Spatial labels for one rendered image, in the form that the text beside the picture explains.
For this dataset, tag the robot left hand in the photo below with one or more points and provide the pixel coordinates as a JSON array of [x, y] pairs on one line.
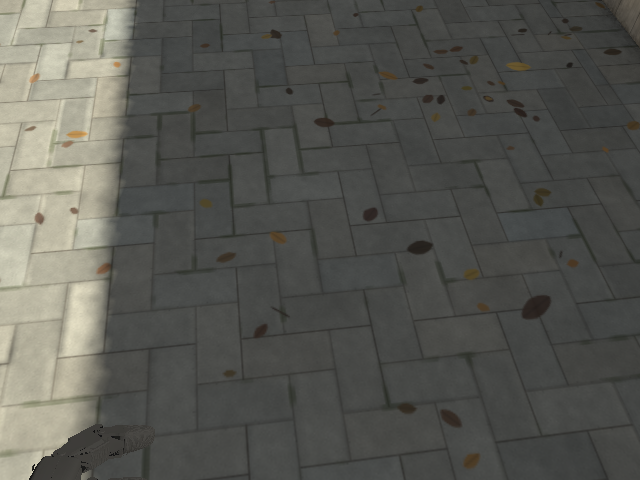
[[90, 448]]

